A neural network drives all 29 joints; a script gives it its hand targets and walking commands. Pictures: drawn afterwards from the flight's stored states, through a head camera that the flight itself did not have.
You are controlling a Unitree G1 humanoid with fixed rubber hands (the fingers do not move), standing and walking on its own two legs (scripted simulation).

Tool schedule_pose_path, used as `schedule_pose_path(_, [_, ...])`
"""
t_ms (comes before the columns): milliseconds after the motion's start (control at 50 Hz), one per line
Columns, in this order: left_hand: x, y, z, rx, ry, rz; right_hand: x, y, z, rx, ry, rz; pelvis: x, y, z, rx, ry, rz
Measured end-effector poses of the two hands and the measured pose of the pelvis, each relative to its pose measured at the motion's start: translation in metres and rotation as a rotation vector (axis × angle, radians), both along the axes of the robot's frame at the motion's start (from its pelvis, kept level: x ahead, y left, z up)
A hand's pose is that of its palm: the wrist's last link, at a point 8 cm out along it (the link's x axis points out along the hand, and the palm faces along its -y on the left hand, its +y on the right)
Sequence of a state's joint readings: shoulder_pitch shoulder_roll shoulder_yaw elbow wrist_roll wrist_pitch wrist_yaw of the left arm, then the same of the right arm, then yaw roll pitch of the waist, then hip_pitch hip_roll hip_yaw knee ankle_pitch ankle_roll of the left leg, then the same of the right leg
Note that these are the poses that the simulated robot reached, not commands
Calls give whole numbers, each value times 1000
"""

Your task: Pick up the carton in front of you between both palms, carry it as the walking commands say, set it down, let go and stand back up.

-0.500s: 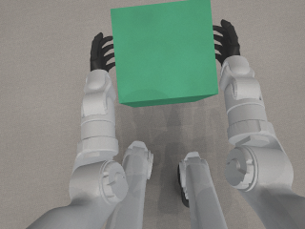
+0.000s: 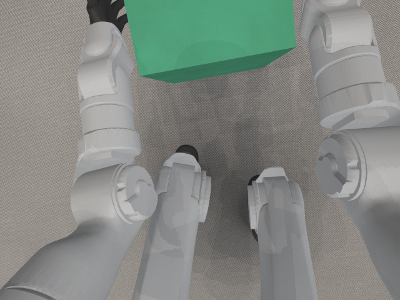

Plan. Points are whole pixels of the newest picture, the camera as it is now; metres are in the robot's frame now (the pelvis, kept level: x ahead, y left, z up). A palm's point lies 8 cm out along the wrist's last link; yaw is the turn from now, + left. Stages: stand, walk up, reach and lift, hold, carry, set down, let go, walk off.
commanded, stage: set down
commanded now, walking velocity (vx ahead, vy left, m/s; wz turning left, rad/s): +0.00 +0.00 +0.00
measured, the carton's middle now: (208, 11) +0.56 +0.09 -0.23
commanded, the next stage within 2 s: none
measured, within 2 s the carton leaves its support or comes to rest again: rests again in 0.72 s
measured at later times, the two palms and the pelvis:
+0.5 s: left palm (120, 27) +0.51 +0.24 -0.21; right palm out of the picture +0.59 -0.05 -0.22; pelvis +0.00 +0.00 -0.04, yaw +0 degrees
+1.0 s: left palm (119, 31) +0.51 +0.25 -0.23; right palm out of the picture +0.59 -0.05 -0.24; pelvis +0.00 +0.00 -0.06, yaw +0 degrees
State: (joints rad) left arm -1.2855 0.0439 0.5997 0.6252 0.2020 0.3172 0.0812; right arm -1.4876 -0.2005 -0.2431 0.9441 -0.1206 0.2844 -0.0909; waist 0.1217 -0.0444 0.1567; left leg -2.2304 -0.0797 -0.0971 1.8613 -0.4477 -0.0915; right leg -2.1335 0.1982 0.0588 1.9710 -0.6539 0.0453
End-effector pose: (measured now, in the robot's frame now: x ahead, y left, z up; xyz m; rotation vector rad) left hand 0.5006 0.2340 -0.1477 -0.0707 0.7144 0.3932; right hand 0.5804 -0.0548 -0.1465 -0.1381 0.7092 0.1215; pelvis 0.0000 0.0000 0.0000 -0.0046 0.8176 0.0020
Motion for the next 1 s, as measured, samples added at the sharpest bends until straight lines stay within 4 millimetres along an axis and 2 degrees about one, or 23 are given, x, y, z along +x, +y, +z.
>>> schedule_pose_path(160, [6, 5, -46, 1, 22, 3, 11, 6, -47, -7, 19, 28, 2, 1, -24, 10, -42, -20])
schedule_pose_path(260, [13, 6, -55, 3, 34, -12, 15, 4, -64, -7, 29, 39, 6, 2, -33, 25, -53, -35])
schedule_pose_path(380, [15, 7, -58, 3, 29, -16, 18, 4, -69, -2, 23, 46, 6, 1, -40, 37, -55, -47])
schedule_pose_path(640, [6, 6, -69, -7, 68, -57, 6, 0, -83, -19, 52, 64, 0, -4, -48, 51, -97, -56])
schedule_pose_path(1000, [9, 16, -81, -9, 76, -85, 10, 6, -89, 53, 25, 88, 0, -2, -59, 58, -140, -58])
